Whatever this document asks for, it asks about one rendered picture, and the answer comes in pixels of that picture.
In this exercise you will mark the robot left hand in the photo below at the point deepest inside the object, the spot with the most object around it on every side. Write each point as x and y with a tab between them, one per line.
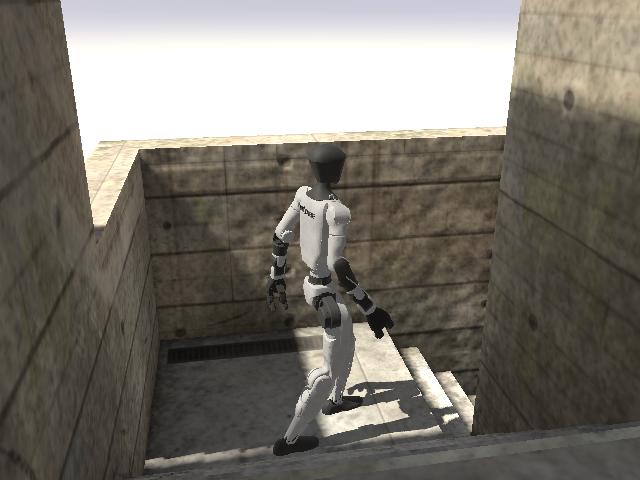
276	286

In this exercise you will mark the robot right upper arm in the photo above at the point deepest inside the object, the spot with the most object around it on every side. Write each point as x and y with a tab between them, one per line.
338	217

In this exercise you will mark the left robot foot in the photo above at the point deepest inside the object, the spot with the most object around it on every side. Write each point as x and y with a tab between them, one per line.
349	402

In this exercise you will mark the robot right forearm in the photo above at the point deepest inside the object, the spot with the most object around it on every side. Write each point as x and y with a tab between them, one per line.
364	302

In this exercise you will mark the robot left upper arm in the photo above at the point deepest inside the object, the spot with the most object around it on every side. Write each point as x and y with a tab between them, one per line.
284	229

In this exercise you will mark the robot left forearm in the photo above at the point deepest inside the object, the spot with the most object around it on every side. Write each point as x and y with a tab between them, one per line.
278	259

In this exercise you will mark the humanoid robot head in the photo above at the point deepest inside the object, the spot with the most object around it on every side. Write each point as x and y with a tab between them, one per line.
327	162

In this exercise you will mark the robot right hand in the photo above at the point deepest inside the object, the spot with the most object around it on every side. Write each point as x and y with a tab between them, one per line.
378	320

